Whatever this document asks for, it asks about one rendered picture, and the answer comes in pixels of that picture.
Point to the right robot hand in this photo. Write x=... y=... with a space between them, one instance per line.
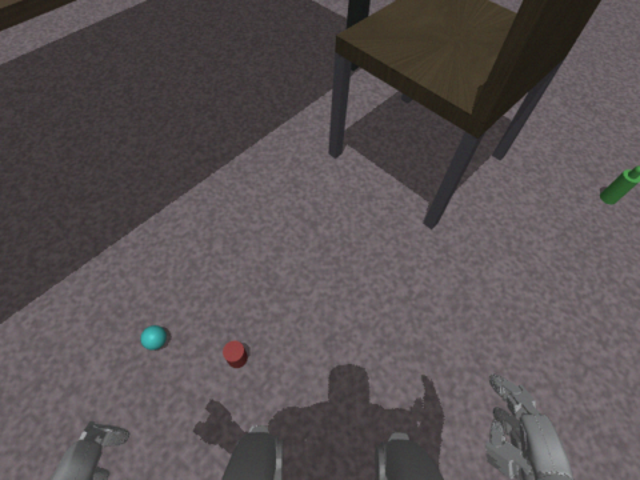
x=536 y=450

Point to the table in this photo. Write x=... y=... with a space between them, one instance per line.
x=13 y=12

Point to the chair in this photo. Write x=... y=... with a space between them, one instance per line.
x=469 y=61

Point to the left robot hand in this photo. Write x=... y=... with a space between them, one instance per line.
x=81 y=459

